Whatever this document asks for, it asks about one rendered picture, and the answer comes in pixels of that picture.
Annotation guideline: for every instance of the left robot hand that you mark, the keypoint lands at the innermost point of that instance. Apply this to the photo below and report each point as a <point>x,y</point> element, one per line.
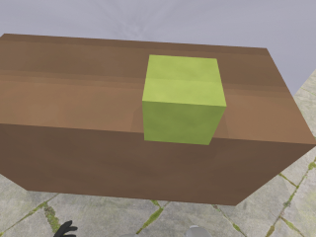
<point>64,228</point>

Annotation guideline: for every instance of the right robot thigh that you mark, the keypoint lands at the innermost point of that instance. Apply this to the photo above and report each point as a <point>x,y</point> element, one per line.
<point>197,232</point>

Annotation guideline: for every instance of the pedestal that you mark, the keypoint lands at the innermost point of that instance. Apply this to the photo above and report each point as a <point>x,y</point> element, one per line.
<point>71,122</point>

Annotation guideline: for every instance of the carton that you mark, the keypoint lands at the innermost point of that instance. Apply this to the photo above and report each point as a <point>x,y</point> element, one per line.
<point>183,99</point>

